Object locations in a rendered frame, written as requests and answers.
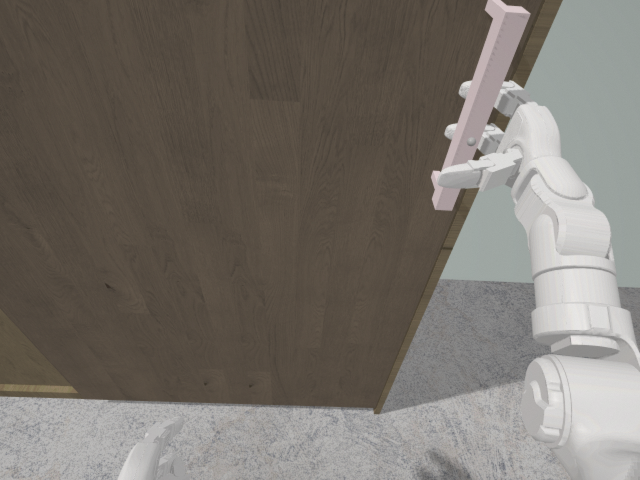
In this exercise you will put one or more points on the right robot upper arm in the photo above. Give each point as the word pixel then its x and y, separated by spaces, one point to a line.
pixel 588 412

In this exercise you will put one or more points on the handle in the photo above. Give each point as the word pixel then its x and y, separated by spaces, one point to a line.
pixel 504 35

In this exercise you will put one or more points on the left robot hand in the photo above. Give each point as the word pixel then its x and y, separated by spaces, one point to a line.
pixel 144 462

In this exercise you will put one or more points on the wardrobe door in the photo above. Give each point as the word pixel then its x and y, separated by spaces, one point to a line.
pixel 227 201
pixel 21 362

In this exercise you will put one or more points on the robot right forearm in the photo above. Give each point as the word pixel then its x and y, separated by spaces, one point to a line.
pixel 578 310

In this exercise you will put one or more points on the right robot hand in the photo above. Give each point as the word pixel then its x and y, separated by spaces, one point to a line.
pixel 532 133

